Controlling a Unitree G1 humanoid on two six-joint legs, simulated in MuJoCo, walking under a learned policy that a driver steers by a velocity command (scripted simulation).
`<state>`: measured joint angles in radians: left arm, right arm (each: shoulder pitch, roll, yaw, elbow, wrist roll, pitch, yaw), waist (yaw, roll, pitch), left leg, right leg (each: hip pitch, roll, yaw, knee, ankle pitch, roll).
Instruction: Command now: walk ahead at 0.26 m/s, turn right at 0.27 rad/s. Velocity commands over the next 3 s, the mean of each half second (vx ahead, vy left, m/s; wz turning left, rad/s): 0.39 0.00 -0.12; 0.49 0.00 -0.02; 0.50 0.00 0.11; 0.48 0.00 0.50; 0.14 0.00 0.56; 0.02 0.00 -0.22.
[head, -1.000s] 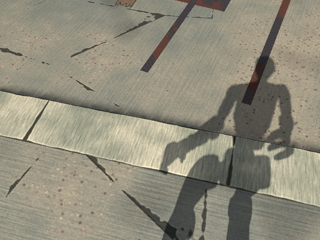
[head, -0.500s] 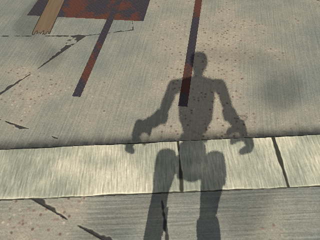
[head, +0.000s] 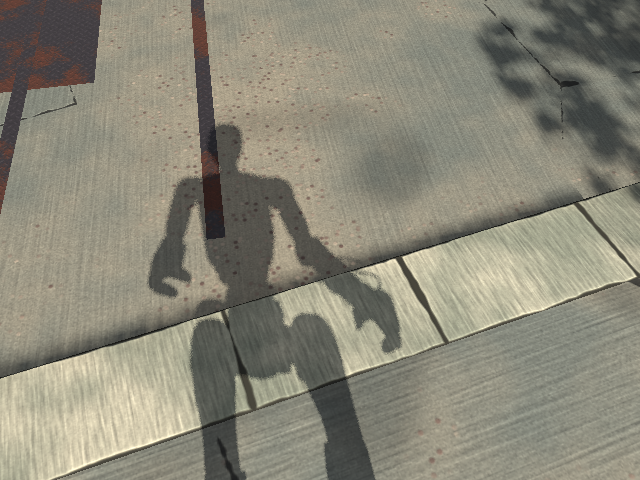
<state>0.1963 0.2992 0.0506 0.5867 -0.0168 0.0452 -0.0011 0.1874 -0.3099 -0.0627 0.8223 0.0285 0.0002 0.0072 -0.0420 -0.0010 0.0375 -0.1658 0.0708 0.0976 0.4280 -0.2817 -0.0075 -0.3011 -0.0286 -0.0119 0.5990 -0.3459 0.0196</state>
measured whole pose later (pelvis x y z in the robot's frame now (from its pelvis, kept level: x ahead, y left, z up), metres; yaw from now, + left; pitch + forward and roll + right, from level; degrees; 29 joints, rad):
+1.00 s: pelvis +0.50 +0.00 -0.01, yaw -2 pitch +3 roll +1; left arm 0.03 0.24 -0.02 0.71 0.07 -0.05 -0.06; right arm 0.45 -0.22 0.00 0.92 -0.07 -0.11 0.08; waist -0.10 -0.02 -0.03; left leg 0.06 -0.05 0.02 0.24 -0.36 0.04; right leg -0.59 -0.05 -0.01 0.55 0.01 -0.07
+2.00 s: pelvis +1.16 +0.10 -0.11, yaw +22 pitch +3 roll +1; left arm 0.06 0.26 0.04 0.69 0.01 -0.13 0.04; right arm 0.32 -0.24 -0.04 0.88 0.01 -0.05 -0.02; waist -0.05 -0.03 0.02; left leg -0.18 -0.14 -0.11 0.42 -0.27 0.10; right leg -0.73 -0.07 0.09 0.76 0.03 0.08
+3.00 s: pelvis +1.32 +0.14 -0.12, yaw +27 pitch +2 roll +1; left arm 0.14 0.28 0.08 0.75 -0.02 0.05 -0.01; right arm 0.10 -0.28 -0.09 0.80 0.01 0.04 -0.06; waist 0.01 0.02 0.05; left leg -0.25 0.09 0.20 0.56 -0.32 -0.01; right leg -0.30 -0.03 -0.07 0.61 -0.30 0.00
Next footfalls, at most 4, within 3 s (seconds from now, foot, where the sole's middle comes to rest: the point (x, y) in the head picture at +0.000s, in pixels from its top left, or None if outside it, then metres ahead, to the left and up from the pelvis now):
0.02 right None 0.03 -0.12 -0.78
0.50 left None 0.39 0.10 -0.78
1.04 right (382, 376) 0.69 -0.13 -0.78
1.70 left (260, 258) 1.12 0.16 -0.89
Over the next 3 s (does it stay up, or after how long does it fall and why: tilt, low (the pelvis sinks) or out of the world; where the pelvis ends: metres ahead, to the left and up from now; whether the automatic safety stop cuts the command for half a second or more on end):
stays up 1.32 0.14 -0.12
